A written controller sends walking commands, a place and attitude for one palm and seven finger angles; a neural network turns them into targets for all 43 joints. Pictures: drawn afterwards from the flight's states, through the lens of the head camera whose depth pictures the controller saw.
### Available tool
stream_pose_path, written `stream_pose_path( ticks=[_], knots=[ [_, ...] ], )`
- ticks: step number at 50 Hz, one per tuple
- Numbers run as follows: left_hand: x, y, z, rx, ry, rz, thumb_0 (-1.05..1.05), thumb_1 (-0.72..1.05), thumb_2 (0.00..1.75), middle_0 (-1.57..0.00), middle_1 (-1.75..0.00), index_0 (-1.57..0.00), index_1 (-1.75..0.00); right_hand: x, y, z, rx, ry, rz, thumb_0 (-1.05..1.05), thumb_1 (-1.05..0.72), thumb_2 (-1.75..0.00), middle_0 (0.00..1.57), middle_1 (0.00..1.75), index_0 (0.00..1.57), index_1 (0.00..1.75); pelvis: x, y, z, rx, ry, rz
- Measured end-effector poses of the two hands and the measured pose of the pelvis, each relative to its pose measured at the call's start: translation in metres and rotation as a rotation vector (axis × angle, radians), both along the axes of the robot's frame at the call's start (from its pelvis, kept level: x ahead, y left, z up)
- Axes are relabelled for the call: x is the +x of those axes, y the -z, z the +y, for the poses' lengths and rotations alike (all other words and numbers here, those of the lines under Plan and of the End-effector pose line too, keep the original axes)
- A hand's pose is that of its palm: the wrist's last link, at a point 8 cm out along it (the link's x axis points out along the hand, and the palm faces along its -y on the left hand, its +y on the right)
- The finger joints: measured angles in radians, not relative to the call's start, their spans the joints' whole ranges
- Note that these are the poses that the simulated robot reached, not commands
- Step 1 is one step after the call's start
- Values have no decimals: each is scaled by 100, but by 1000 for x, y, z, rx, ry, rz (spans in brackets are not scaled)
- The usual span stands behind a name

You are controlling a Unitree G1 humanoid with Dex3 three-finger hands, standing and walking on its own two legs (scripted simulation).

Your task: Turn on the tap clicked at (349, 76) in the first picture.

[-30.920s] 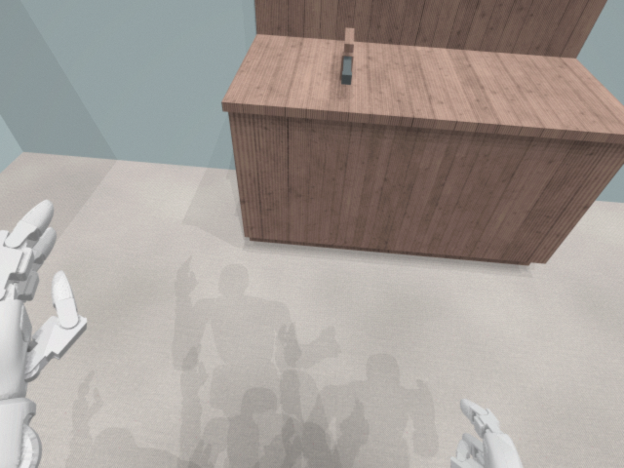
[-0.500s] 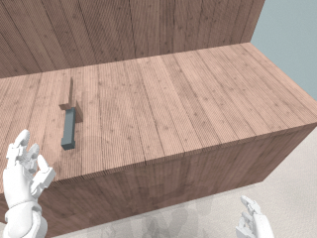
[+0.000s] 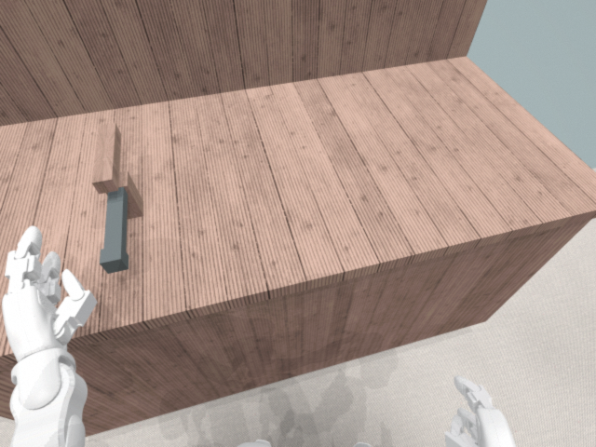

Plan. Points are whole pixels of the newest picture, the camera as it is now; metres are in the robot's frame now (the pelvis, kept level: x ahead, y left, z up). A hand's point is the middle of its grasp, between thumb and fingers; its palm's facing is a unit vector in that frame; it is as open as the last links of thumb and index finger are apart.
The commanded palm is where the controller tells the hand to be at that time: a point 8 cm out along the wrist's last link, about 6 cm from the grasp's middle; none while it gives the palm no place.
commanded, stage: reach beside the lever's end, fingers flat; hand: left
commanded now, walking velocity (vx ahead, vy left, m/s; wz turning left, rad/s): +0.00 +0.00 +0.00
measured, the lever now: (114, 259) +0.34 +0.30 +0.03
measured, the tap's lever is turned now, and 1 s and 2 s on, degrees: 0 0 17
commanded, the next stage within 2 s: push the lever round in 0.78 s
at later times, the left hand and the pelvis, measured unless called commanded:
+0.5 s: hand (85, 279) +0.31 +0.33 +0.03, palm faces +0.58 -0.81 -0.09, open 7.8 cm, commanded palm +0.26 +0.35 +0.03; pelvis +0.00 +0.00 -0.02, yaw -1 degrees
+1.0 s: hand (94, 280) +0.31 +0.32 +0.03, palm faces +0.55 -0.83 -0.07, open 7.8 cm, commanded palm +0.27 +0.34 +0.03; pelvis +0.00 +0.01 -0.02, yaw -1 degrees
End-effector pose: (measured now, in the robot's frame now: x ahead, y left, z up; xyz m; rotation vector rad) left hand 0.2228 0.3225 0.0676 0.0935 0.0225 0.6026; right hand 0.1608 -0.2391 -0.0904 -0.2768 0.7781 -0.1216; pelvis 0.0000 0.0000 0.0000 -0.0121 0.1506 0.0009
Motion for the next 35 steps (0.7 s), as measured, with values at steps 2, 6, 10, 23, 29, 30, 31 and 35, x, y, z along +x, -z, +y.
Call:
stream_pose_path(
  ticks=[2, 6, 10, 23, 29, 30, 31, 35],
  knots=[
    [5, 3, 1, -3, -1, 1, 1, 89, 90, -17, -19, -16, -19, -2, 2, -2, -5, 6, 9, 1, -90, -89, 21, 30, 20, 30, -1, 1, 0, 0, 0, 7],
    [16, 8, 3, -2, 0, -1, 1, 89, 90, -16, -18, -16, -18, -7, 6, -5, -10, 17, 27, 1, -90, -89, 21, 30, 20, 30, -1, 4, -1, -1, 5, 23],
    [25, 14, 8, -4, -3, 8, 1, 89, 90, -16, -17, -16, -17, -13, 9, -8, -14, 33, 49, 1, -90, -89, 21, 30, 20, 30, 0, 6, -2, -1, 11, 38],
    [35, 32, 38, -5, -33, 19, 1, 89, 90, -16, -15, -15, -16, -34, 25, -18, -48, 66, 146, 1, -90, -89, 21, 30, 20, 30, 1, 17, 1, -12, 16, 86],
    [42, 32, 29, -7, 26, -7, 2, 90, 90, -15, -15, -15, -15, -40, 26, -14, -45, 81, 162, 1, -90, -89, 21, 30, 20, 30, 3, 17, 6, -17, 21, 93],
    [42, 31, 27, -6, 34, -6, 1, 90, 90, -15, -15, -15, -15, -40, 26, -13, -41, 84, 160, 1, -90, -89, 21, 30, 20, 30, 4, 17, 7, -17, 23, 93],
    [42, 31, 26, -5, 39, -2, 1, 90, 90, -15, -15, -15, -15, -40, 25, -12, -37, 88, 156, 1, -90, -89, 21, 30, 20, 30, 4, 16, 8, -17, 24, 92],
    [37, 33, 25, -12, 22, 11, 1, 89, 90, -16, -15, -15, -15, -39, 23, -6, -22, 89, 142, 1, -90, -89, 21, 30, 20, 30, 5, 15, 11, -15, 28, 89]
  ],
)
